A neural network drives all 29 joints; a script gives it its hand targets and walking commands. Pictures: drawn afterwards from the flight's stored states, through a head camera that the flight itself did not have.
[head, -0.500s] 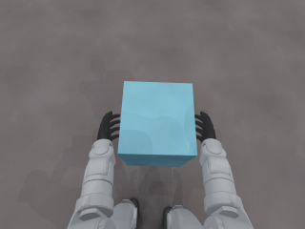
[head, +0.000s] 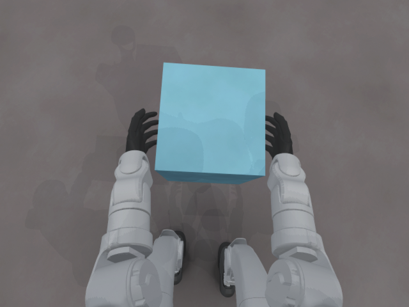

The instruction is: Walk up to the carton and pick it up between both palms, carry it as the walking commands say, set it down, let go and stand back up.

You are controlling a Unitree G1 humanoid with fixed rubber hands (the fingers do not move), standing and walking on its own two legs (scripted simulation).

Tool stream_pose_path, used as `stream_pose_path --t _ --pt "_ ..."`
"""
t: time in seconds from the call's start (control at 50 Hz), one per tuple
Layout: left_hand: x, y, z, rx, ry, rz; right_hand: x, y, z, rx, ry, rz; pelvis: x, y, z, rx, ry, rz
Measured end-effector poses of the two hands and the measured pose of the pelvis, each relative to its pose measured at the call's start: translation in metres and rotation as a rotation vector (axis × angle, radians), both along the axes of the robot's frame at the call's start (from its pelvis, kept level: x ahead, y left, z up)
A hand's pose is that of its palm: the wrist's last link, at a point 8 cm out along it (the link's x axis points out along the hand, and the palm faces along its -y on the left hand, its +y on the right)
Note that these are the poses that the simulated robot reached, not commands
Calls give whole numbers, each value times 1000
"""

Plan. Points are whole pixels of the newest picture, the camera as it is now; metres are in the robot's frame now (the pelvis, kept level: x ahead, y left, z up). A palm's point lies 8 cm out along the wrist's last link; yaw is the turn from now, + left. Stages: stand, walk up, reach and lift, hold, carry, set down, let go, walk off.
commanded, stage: set down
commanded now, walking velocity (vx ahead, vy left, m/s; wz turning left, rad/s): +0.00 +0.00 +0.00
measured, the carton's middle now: (208, 134) +0.45 +0.02 -0.14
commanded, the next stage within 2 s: none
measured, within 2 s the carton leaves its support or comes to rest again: neither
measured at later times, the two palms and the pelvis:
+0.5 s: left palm (149, 145) +0.42 +0.16 -0.14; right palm (270, 149) +0.43 -0.13 -0.14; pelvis -0.02 +0.00 -0.08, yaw -1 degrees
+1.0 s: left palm (154, 146) +0.44 +0.16 -0.23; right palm (259, 148) +0.46 -0.12 -0.23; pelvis -0.02 +0.00 -0.14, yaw -4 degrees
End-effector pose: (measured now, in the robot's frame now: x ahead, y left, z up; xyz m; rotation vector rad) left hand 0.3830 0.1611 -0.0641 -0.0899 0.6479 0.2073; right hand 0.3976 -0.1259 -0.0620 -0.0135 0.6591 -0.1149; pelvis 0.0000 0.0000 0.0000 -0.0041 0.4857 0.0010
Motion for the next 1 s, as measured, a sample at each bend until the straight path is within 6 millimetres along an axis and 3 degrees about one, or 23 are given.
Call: stream_pose_path --t 0.3,0.54,0.86,1.0 --pt "12 -3 -64 0 24 -23 7 -3 -63 -4 25 -17 -8 4 -44 -7 156 -15" --pt "38 -4 -87 0 -21 -8 34 -4 -88 9 -19 -13 -21 2 -86 -3 199 -15" --pt "52 -8 -163 7 47 -26 45 -8 -163 -12 51 -10 -20 -1 -124 4 301 -43" --pt "59 1 -169 46 12 -38 60 1 -167 -25 14 19 -22 4 -142 12 303 -74"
